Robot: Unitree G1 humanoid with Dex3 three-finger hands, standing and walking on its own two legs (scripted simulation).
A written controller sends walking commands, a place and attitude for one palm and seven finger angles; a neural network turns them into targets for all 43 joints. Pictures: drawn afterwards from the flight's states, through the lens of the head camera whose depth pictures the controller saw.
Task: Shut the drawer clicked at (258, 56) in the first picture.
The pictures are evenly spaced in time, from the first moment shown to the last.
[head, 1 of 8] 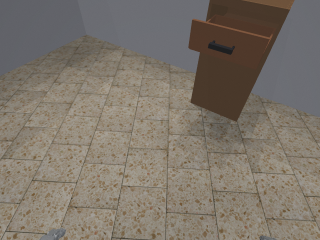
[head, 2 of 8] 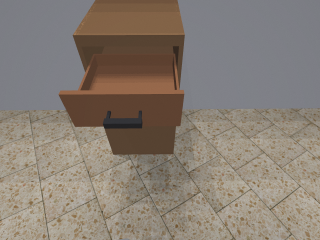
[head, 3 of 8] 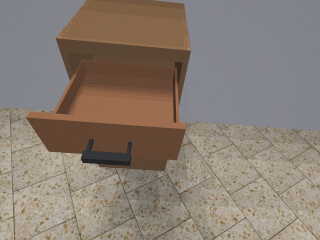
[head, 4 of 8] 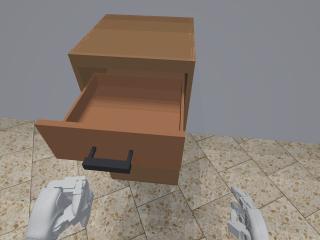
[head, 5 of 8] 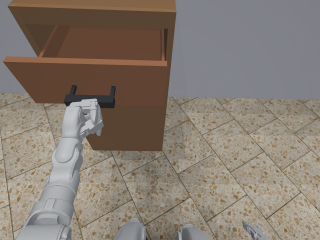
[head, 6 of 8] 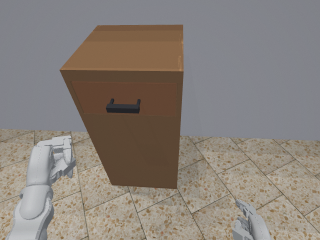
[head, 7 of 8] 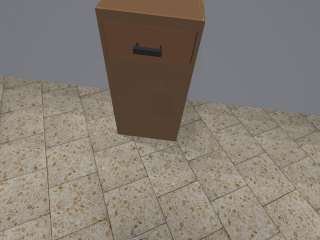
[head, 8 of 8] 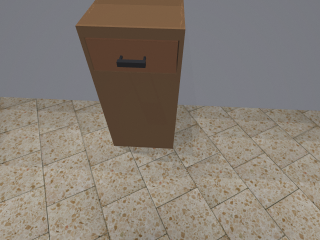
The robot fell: no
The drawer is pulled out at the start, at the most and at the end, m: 0.30 0.30 0.00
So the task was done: yes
